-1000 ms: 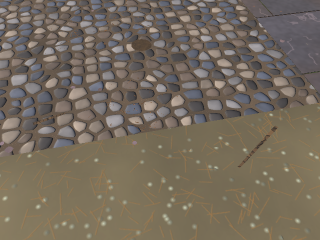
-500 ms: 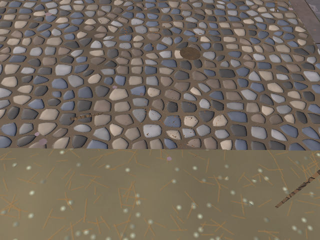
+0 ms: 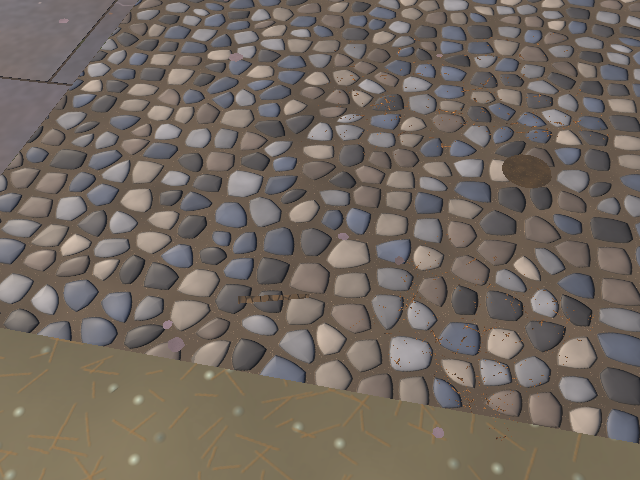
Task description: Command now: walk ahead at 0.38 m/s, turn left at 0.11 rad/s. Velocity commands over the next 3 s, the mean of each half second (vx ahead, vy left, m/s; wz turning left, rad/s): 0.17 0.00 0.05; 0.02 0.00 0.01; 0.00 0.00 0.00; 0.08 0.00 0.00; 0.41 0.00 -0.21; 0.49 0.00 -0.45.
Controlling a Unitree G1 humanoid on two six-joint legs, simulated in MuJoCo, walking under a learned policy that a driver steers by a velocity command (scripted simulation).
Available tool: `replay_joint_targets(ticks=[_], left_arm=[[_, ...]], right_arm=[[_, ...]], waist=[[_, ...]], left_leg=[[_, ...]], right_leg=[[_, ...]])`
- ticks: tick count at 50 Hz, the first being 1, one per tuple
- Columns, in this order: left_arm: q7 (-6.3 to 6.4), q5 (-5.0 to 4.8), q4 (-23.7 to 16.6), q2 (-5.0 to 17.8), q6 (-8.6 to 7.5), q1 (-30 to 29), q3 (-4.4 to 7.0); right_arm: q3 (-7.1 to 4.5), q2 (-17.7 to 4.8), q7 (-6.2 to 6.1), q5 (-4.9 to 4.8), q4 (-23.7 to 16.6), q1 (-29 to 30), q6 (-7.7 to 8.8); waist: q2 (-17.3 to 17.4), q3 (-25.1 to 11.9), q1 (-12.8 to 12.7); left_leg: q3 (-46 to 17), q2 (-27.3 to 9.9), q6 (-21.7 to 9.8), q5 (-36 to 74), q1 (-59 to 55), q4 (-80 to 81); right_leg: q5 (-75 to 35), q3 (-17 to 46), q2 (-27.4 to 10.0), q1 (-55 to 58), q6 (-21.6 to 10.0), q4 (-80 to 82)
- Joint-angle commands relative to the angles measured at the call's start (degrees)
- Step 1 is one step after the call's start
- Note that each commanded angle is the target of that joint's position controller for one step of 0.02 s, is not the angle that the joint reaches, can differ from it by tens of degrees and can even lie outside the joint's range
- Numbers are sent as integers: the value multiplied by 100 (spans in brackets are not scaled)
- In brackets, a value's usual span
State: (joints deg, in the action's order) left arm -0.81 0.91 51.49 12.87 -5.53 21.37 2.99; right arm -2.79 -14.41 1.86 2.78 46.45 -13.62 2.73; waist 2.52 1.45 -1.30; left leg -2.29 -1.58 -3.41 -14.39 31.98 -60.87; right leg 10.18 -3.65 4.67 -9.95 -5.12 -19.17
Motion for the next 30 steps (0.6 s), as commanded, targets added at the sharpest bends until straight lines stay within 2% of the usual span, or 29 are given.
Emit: replay_joint_targets(ticks=[1,3,5,7,9,11,12,13,14,15,16,17,18,20,24,26,28,29,30], left_arm=[[-9,-24,-175,439,-126,69,19],[-5,-44,-66,460,-101,197,-14],[19,-61,56,510,-58,397,-34],[53,-50,177,529,2,556,-56],[101,-32,250,544,50,541,-68],[147,-78,314,542,80,456,-77],[167,-100,303,484,61,587,-100],[203,-187,238,80,57,1124,-212],[236,-303,484,43,196,1536,-199],[239,-145,470,364,328,1151,-101],[211,4,399,316,391,709,-85],[187,73,381,217,443,465,-91],[168,97,407,127,506,409,-100],[179,77,604,-68,618,613,-145],[269,31,694,-63,750,288,-165],[280,34,762,-59,762,226,-179],[280,81,830,-48,721,232,-203],[285,124,821,40,669,256,-211],[293,97,780,253,611,92,-191]], right_arm=[[61,-31,15,-7,-269,-6,7],[151,116,3,-65,-302,312,32],[192,127,-23,-120,-299,597,43],[193,63,-79,-139,-273,745,49],[170,-28,-137,-124,-188,675,73],[121,-119,-211,-66,120,44,164],[57,-385,-254,4,275,-399,254],[-12,-723,-275,67,362,-952,281],[0,-539,-250,-153,430,-1111,201],[58,-335,-221,-312,398,-866,144],[96,-224,-245,-297,376,-440,105],[138,-110,-284,-257,363,-147,78],[156,-68,-332,-246,375,60,56],[168,-37,-353,-172,468,153,44],[135,-168,-333,-149,701,20,6],[104,-246,-328,-185,783,44,-80],[100,-214,-333,-240,858,1,-165],[104,-154,-332,-241,906,-86,-189],[96,-70,-324,-294,930,-250,-225]], waist=[[-530,164,226],[-641,41,154],[-752,-73,16],[-795,-116,-53],[-797,-85,3],[-571,-197,307],[-288,-524,401],[522,-1293,311],[887,-1993,408],[379,-1608,351],[245,-984,242],[134,-598,120],[163,-382,-39],[207,-422,-182],[346,-382,-72],[349,-248,-97],[161,-5,-126],[-5,144,-98],[-406,381,109]], left_leg=[[234,-197,159,465,261,696],[467,-60,193,902,-196,1466],[604,100,195,1276,-514,2001],[581,192,149,1357,-710,2329],[492,241,29,1140,-954,2673],[447,326,-143,1593,-1806,3641],[48,-165,-255,3059,-2709,3669],[-1132,-1593,-836,5968,-4168,3039],[-2006,-2298,-1700,6694,-4359,3172],[-1915,-2046,-1685,5556,-3813,3548],[-1688,-1793,-1497,4436,-3199,3927],[-1438,-1573,-1286,3780,-2651,4232],[-1119,-1344,-1097,3385,-2117,4459],[-681,-1024,-904,2987,-1618,4563],[-643,-873,-803,1001,-1383,4739],[-726,-809,-694,-347,-1092,4832],[-794,-710,-384,-1395,-642,4886],[-797,-629,-175,-1538,-521,4816],[-525,-311,-11,-1221,-661,4692]], right_leg=[[-3017,1011,-1507,-10,-744,898],[-4131,531,-1281,-44,-546,661],[-4311,392,-1199,121,-406,485],[-4168,475,-1286,369,-375,253],[-4045,642,-1419,561,-363,-69],[-3724,656,-1280,591,-190,-878],[-2791,542,-1064,199,-26,-1541],[-12,267,-713,-785,151,-2736],[2657,253,-206,-1083,246,-3851],[2820,507,-290,-1306,292,-4071],[2550,531,-382,-1453,336,-4099],[2206,560,-513,-1361,384,-3889],[1913,560,-606,-1058,451,-3596],[1598,414,-539,-464,513,-3181],[1292,306,-492,-182,485,-2174],[864,214,-451,91,413,-1616],[458,289,-512,489,289,-845],[473,645,-807,512,220,-456],[1030,1088,-1093,-44,107,-136]])
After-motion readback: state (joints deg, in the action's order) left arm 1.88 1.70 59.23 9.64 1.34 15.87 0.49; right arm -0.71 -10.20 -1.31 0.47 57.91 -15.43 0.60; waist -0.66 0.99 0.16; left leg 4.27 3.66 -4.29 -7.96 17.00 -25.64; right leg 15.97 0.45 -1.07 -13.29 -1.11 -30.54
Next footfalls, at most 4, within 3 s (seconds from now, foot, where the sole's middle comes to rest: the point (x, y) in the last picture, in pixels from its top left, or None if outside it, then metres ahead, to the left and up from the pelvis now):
0.24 left None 0.26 0.10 -0.78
0.58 right None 0.19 -0.10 -0.78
2.10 left None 0.33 0.12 -0.78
2.58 right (371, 408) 0.65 -0.04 -0.78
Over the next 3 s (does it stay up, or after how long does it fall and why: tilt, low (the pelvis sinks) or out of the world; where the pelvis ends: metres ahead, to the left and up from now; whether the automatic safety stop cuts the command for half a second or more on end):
stays up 0.73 -0.03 0.00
